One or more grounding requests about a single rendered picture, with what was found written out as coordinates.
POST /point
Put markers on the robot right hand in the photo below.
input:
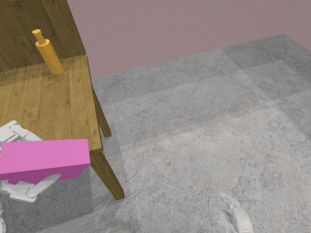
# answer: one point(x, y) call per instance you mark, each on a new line
point(238, 221)

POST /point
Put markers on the table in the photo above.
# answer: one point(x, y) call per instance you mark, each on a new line
point(53, 107)

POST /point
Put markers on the robot left hand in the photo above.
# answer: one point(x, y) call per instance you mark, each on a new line
point(22, 191)

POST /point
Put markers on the sponge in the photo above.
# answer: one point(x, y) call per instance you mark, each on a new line
point(33, 161)

